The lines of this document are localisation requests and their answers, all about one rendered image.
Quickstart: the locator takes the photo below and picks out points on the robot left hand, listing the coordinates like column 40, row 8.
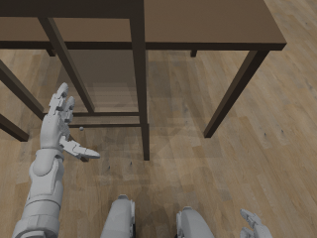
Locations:
column 55, row 124

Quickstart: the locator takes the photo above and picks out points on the robot thigh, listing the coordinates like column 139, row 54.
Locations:
column 120, row 219
column 190, row 224

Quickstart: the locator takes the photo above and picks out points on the table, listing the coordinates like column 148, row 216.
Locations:
column 170, row 25

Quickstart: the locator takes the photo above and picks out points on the robot left forearm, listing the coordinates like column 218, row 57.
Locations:
column 41, row 210

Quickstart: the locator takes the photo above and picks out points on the chair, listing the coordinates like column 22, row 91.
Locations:
column 110, row 87

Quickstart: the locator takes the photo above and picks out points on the robot right thigh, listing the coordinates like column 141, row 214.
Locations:
column 190, row 224

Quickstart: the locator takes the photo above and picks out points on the robot left thigh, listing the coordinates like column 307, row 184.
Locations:
column 120, row 219

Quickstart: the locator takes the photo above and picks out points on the robot right hand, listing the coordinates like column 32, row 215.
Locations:
column 260, row 230

